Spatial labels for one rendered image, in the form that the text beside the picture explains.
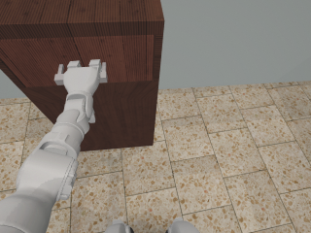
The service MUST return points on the left robot hand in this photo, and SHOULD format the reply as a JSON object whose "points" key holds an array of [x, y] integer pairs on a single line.
{"points": [[86, 79]]}

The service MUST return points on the robot left thigh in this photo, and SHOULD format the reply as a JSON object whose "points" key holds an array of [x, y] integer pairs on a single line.
{"points": [[118, 228]]}

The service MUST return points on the left robot upper arm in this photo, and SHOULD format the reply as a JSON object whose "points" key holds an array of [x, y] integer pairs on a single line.
{"points": [[48, 177]]}

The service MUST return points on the drawer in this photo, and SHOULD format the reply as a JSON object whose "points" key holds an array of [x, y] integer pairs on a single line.
{"points": [[35, 61]]}

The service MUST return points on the left robot shin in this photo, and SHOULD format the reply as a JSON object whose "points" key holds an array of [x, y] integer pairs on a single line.
{"points": [[116, 221]]}

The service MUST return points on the cabinet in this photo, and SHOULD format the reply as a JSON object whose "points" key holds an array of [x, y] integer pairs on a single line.
{"points": [[125, 112]]}

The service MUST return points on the handle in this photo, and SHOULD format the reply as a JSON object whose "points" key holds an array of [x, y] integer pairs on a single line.
{"points": [[58, 78]]}

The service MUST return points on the left robot forearm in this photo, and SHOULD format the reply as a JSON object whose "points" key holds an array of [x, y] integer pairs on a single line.
{"points": [[69, 130]]}

